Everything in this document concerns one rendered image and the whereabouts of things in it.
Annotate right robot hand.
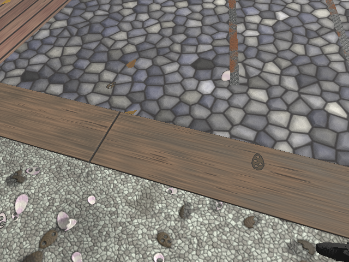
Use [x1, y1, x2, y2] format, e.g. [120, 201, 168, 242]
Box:
[316, 242, 349, 262]

